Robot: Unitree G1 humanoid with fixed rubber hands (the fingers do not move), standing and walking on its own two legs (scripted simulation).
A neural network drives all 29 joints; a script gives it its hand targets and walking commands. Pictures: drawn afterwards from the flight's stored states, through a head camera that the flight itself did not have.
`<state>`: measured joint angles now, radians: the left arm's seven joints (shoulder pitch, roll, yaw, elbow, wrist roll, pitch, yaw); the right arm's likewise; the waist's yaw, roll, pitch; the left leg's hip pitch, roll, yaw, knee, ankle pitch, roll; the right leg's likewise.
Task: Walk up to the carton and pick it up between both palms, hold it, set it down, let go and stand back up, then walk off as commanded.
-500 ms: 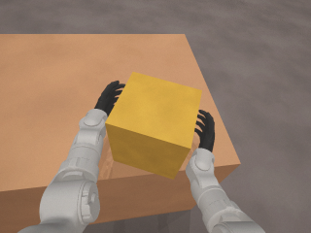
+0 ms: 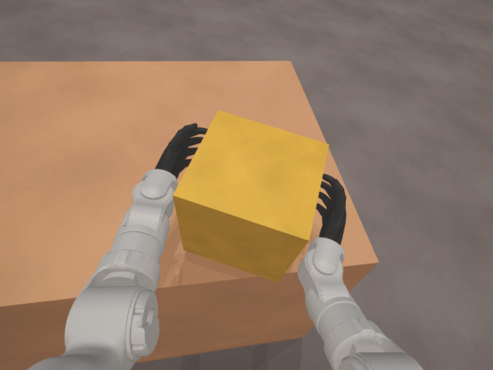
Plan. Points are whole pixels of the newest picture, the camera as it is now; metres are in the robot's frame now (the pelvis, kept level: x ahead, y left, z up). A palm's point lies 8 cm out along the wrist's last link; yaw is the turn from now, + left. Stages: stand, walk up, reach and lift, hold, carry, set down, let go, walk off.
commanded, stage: reach and lift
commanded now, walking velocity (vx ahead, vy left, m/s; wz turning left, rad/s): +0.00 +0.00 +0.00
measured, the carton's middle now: (249, 201) +0.40 -0.02 +0.04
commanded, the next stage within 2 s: none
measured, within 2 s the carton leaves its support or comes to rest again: neither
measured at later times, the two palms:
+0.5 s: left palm (168, 152) +0.44 +0.11 +0.12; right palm (339, 203) +0.36 -0.16 +0.08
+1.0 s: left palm (162, 146) +0.40 +0.10 +0.18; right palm (354, 200) +0.33 -0.16 +0.12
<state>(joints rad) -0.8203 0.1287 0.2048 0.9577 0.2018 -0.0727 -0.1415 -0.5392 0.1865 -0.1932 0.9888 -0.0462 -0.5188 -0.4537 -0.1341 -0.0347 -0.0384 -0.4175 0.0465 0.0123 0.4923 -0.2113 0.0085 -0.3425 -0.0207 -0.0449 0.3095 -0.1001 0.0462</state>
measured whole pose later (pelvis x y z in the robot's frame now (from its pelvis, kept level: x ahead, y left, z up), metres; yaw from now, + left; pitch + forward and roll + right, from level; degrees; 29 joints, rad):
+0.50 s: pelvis +0.00 +0.00 +0.00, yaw +0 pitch +8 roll -2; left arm -0.78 0.08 0.16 0.69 0.20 0.12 -0.02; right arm -0.54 0.12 -0.15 0.76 -0.01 -0.30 -0.34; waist -0.12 -0.03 -0.07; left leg -0.41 0.05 0.01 0.48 -0.20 0.01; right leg -0.34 -0.02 -0.04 0.30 -0.09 0.04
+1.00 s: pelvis -0.03 -0.01 +0.00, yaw +0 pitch +2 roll -1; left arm -0.85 0.03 0.29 0.60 0.20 0.47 -0.01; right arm -0.59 0.07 -0.08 0.66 0.09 0.05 -0.31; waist -0.10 -0.03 -0.08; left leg -0.31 0.05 0.02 0.41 -0.14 0.00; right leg -0.27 -0.02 -0.03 0.30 -0.07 0.03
